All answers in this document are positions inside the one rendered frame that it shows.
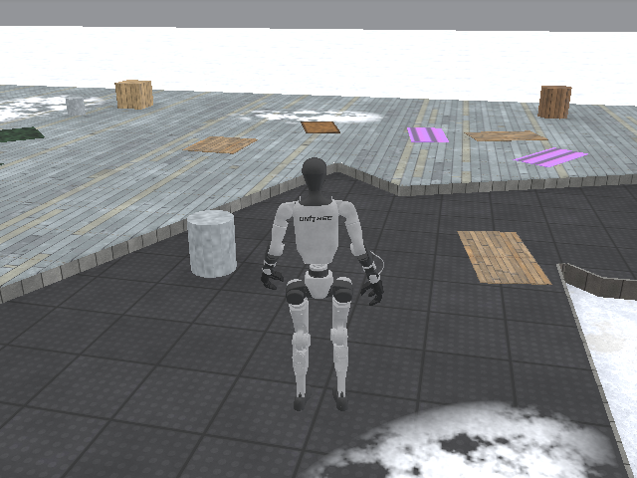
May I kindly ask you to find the robot right hand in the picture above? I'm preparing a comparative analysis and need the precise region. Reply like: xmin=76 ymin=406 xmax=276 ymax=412
xmin=360 ymin=280 xmax=384 ymax=306

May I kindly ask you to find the right robot upper arm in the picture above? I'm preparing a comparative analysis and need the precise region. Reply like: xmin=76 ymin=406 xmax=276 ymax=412
xmin=336 ymin=200 xmax=366 ymax=256

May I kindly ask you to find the robot right thigh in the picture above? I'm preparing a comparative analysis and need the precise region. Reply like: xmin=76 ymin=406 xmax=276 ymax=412
xmin=330 ymin=277 xmax=353 ymax=346

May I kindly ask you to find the right robot forearm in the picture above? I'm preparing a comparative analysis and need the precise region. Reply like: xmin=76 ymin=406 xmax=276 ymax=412
xmin=357 ymin=240 xmax=380 ymax=284

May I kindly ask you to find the robot head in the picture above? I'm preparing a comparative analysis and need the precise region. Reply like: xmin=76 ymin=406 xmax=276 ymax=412
xmin=299 ymin=157 xmax=332 ymax=206

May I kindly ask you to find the left robot forearm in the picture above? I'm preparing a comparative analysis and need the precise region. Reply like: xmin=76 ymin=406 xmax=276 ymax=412
xmin=262 ymin=241 xmax=279 ymax=275

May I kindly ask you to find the robot left hand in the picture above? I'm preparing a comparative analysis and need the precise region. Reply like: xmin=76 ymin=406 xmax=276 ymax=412
xmin=261 ymin=271 xmax=284 ymax=290

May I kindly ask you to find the left robot upper arm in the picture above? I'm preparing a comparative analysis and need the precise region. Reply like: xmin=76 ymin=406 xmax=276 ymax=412
xmin=268 ymin=201 xmax=296 ymax=256

